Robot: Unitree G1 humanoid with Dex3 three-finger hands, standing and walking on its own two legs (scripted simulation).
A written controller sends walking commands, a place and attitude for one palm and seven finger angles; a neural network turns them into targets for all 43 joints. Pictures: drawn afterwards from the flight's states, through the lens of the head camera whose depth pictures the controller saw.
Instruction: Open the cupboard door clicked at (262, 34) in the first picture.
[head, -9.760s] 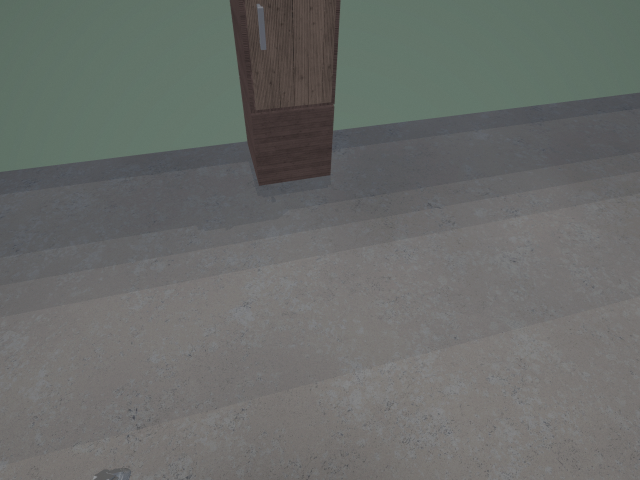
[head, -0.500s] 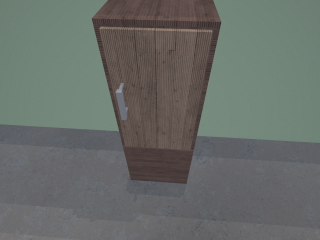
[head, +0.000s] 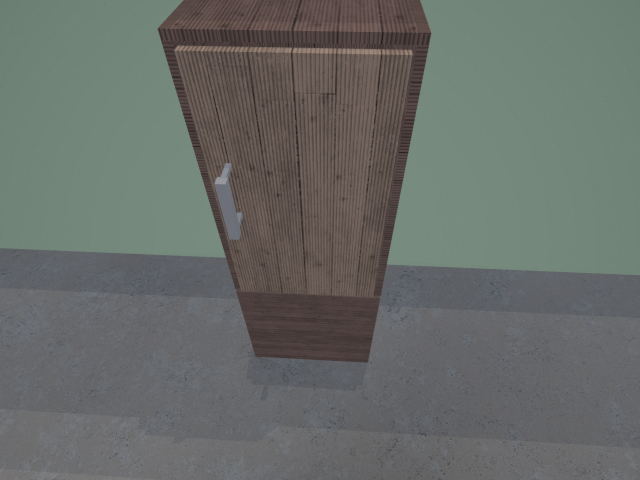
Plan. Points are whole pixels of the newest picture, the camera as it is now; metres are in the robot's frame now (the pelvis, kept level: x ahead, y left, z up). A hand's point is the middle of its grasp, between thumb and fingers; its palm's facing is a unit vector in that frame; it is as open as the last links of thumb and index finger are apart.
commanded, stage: come to a stop and stand still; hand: left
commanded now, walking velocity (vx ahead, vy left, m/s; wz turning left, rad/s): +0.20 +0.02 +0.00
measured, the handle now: (231, 202) +0.57 +0.21 -0.01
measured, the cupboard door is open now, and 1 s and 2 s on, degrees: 0 0 0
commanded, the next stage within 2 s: look again from close up in 1.20 s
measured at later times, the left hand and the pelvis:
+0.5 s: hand out of the picture +0.09 +0.18 -0.17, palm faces +0.05 -0.97 -0.24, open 7.3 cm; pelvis +0.07 -0.01 +0.00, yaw +0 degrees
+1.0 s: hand out of the picture +0.06 +0.19 -0.18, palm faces +0.08 -0.98 -0.17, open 7.3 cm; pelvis +0.03 +0.01 +0.00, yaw +1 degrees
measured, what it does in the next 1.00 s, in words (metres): steps on the spot: left foot, then right foot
